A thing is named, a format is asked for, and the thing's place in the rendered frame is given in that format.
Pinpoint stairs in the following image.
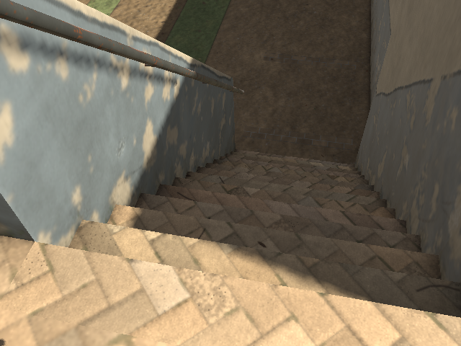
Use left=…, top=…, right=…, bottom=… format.
left=68, top=149, right=461, bottom=318

